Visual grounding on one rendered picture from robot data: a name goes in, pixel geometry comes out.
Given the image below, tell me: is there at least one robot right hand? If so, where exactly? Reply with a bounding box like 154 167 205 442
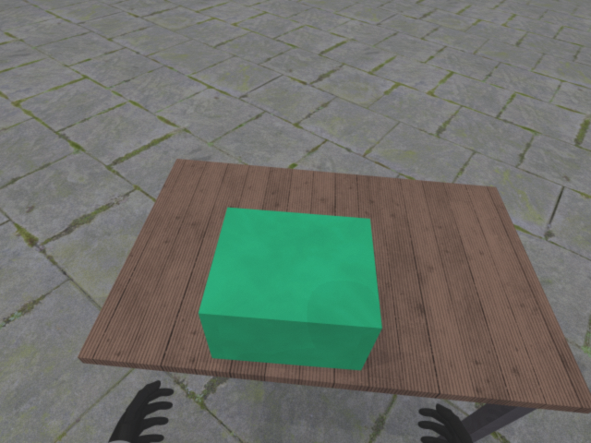
418 403 473 443

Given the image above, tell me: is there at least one table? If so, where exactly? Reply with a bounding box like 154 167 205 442
78 159 591 443

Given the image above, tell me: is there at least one carton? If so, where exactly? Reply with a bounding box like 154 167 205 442
199 208 382 370

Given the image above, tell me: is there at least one robot left hand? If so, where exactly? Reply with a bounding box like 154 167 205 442
108 380 174 443

